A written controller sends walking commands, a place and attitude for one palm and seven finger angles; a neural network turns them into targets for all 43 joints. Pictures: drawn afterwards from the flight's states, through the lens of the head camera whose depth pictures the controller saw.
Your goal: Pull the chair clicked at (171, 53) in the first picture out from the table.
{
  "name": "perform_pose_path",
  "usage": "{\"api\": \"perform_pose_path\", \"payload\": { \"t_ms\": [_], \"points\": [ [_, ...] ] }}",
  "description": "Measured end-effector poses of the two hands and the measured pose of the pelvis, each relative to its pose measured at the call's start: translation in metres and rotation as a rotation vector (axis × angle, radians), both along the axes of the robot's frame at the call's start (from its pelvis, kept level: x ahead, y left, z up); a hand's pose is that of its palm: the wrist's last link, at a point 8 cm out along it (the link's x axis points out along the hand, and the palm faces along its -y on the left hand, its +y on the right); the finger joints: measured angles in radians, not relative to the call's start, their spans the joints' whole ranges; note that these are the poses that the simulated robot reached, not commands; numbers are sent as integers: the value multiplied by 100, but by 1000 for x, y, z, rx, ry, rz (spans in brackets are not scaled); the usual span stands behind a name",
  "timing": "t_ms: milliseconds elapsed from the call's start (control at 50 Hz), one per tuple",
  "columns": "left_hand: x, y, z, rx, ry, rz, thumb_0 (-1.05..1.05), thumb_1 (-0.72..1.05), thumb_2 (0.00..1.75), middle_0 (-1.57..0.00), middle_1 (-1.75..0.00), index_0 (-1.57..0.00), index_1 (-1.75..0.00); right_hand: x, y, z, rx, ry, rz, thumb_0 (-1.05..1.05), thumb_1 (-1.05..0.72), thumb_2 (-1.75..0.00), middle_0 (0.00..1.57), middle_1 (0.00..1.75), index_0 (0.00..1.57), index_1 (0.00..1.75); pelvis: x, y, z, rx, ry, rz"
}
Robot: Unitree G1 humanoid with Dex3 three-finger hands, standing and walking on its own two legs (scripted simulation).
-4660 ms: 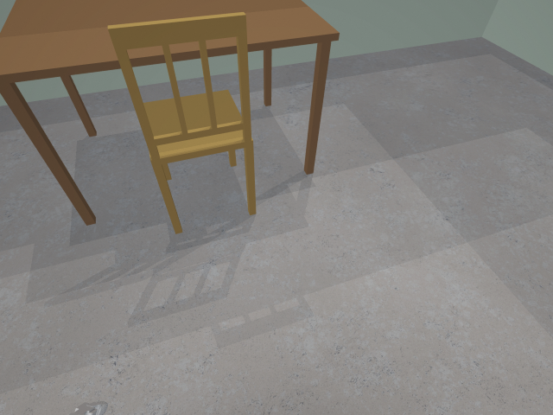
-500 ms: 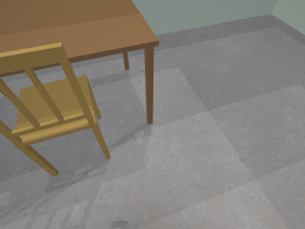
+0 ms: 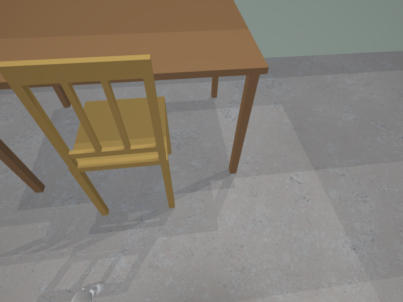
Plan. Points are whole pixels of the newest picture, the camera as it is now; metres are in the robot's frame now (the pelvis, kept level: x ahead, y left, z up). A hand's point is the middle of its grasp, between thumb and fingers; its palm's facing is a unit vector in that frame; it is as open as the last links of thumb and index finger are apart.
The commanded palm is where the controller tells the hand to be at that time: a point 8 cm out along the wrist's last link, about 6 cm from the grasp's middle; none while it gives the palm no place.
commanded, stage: turn to face it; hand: left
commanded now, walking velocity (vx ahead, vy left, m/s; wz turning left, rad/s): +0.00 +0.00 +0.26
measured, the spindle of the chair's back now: (84, 120) +0.63 +0.41 -0.09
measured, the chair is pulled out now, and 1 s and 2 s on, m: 0.00 0.00 0.00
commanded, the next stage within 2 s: take the last steps up to it in 0.10 s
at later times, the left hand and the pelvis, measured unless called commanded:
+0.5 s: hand out of the picture -0.05 +0.19 -0.17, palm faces +0.25 -0.94 -0.22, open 7.4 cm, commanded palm none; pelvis +0.02 +0.01 +0.00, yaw +10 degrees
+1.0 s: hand (121, 258) +0.24 +0.21 -0.18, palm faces +0.17 -0.97 -0.20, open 7.4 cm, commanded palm none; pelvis +0.17 +0.02 -0.02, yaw +9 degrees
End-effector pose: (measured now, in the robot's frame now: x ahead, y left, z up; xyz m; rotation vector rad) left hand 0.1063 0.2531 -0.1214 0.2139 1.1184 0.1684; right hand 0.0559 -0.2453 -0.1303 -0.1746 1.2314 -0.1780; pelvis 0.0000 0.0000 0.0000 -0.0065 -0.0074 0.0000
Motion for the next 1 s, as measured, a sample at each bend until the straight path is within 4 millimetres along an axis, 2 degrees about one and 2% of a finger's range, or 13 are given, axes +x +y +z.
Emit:
{"api": "perform_pose_path", "payload": {
  "t_ms": [100,180,300,400,500,540,580,620,680,760,840,940,1000],
  "points": [
    [-3,-26,4,22,-45,3,0,91,90,-20,-30,-20,-30,-7,-19,-21,35,28,-4,0,-91,-90,20,30,20,30,-1,-19,-8,15,-5,37],
    [-27,-37,10,17,-23,45,0,91,90,-20,-30,-20,-30,-7,-28,-20,43,64,19,1,-91,-90,20,30,20,30,-2,-26,-2,25,-11,75],
    [-70,-40,7,-2,48,130,0,90,90,-20,-30,-20,-30,-1,-30,-13,36,99,80,1,-91,-90,20,30,20,30,-2,-28,4,33,-10,122],
    [-119,-32,-2,-34,135,215,0,90,90,-20,-30,-20,-30,20,-15,-5,22,100,156,1,-91,-90,20,30,20,30,4,-18,7,28,0,153],
    [-172,-16,-18,-76,277,302,0,91,90,-20,-30,-20,-30,58,17,1,-1,26,225,1,-91,-90,20,30,20,30,17,6,1,4,8,171],
    [-187,-8,-28,-95,342,319,0,91,90,-20,-30,-20,-30,69,31,0,-14,-13,232,1,-91,-90,20,30,20,30,23,17,-6,-5,7,171],
    [-189,-3,-29,-106,394,311,1,91,90,-20,-30,-20,-30,71,42,3,-13,-29,221,0,-91,-90,20,30,20,30,30,24,-4,-1,0,158],
    [-179,2,-27,-116,404,299,1,91,90,-20,-30,-20,-30,67,51,5,-8,-18,202,0,-91,-90,20,30,20,30,40,29,0,-3,-5,157],
    [-145,10,-24,-123,356,283,1,91,90,-20,-30,-20,-30,54,58,5,-5,44,173,0,-92,-90,20,30,20,30,55,35,4,-1,-10,162],
    [-82,17,-23,-119,260,257,1,91,90,-19,-30,-20,-30,36,63,-1,14,154,139,0,-92,-90,20,30,20,30,79,39,5,8,-14,163],
    [-8,18,-23,-108,170,209,1,91,90,-19,-30,-19,-30,26,63,-10,38,252,91,0,-92,-90,20,30,20,30,108,37,-1,19,-19,157],
    [86,11,-29,-73,56,146,1,91,90,-20,-30,-20,-30,35,54,-30,65,348,37,0,-91,-90,20,30,20,30,155,25,-19,29,-23,152],
    [116,5,-29,-59,4,149,0,91,90,-20,-30,-20,-30,61,45,-37,68,359,34,1,-91,-90,20,30,20,30,174,19,-23,16,-32,155]
  ]
}}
